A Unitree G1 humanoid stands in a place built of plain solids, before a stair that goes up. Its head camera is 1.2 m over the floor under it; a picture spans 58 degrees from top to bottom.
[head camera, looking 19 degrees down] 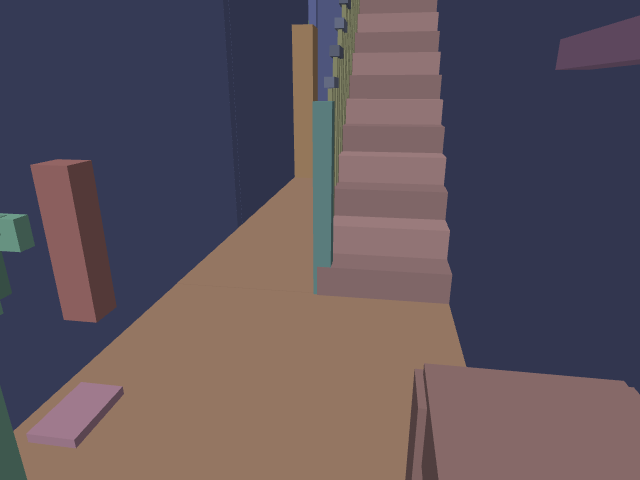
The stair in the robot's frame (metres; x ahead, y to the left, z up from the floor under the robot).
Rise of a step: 0.19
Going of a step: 0.25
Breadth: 0.80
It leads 9 degrees to the right of straight ahead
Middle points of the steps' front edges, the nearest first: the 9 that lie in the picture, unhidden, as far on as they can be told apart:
2.37 -0.38 0.19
2.61 -0.41 0.38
2.86 -0.45 0.57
3.10 -0.49 0.76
3.34 -0.52 0.95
3.58 -0.56 1.14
3.83 -0.60 1.33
4.07 -0.64 1.52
4.31 -0.67 1.71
